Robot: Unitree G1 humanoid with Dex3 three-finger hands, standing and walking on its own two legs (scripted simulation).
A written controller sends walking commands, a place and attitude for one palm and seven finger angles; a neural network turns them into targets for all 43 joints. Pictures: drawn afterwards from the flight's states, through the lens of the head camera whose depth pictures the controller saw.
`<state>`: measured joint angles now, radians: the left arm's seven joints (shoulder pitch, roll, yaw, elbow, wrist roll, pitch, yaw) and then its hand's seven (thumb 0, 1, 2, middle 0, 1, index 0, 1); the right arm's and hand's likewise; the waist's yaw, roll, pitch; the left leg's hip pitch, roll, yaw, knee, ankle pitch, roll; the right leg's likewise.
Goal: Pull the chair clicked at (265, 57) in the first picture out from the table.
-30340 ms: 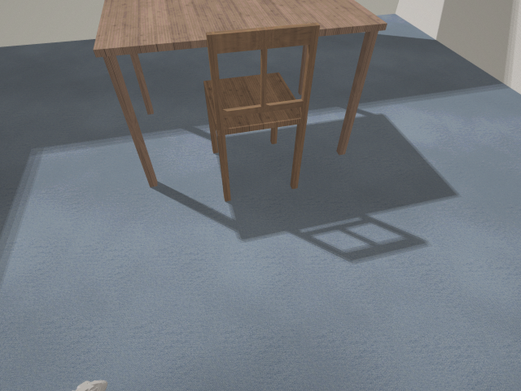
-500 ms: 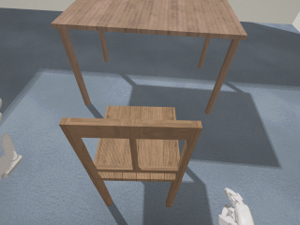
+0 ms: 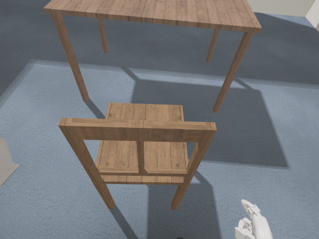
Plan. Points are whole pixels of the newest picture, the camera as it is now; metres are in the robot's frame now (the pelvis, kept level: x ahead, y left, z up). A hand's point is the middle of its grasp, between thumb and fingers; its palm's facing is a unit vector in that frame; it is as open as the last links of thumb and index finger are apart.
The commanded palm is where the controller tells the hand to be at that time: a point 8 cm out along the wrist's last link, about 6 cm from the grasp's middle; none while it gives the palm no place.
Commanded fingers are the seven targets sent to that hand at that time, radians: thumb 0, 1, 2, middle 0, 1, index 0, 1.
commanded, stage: step back with the hand held close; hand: left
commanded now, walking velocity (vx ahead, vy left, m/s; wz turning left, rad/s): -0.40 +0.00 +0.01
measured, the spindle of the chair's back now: (140, 156) +0.38 +0.08 -0.11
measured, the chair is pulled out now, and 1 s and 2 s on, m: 0.61 0.61 0.61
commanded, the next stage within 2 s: stop stepping back and stand still in 0.64 s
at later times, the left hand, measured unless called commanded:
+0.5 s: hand (4, 199) +0.16 +0.25 +0.16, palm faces +0.38 -0.75 -0.53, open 7.4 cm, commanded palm +0.09 +0.29 +0.19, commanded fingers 0.00 0.90 0.90 -0.20 -0.30 -0.20 -0.30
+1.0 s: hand out of the picture +0.04 +0.20 +0.16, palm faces +0.40 -0.77 -0.50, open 7.4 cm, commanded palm -0.02 +0.24 +0.19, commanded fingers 0.00 0.90 0.90 -0.20 -0.30 -0.20 -0.30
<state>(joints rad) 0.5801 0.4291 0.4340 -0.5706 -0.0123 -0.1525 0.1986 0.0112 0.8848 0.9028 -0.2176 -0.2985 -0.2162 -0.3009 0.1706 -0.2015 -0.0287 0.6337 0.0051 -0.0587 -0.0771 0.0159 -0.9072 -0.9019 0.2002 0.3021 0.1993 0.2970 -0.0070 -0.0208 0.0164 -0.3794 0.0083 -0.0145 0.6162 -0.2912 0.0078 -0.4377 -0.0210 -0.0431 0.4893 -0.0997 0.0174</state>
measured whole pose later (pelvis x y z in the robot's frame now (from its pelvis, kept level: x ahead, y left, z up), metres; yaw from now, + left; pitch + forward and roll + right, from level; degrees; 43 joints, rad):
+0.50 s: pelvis -0.04 -0.02 +0.00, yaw +1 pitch +3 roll +0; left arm 0.61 0.49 0.46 -0.59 -0.04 -0.17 0.17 0.01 0.88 0.90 -0.22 -0.30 -0.22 -0.30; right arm 0.12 -0.19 -0.04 0.62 0.00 -0.04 -0.08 0.01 -0.91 -0.90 0.20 0.30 0.20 0.30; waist -0.01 -0.06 0.02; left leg -0.34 0.01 0.01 0.56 -0.25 0.01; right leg -0.43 -0.01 -0.03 0.59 -0.25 0.01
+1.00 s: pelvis -0.15 -0.07 +0.01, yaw +1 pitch +2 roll +0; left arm 0.62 0.42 0.40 -0.47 -0.03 -0.16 0.17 0.01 0.88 0.90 -0.22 -0.30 -0.22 -0.30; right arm 0.27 -0.25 -0.03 0.65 0.01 -0.08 -0.07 0.02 -0.91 -0.90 0.20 0.30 0.20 0.30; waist -0.03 0.00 -0.05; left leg -0.23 0.01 0.03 0.54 -0.37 0.01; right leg -0.29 -0.01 -0.04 0.50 -0.24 -0.01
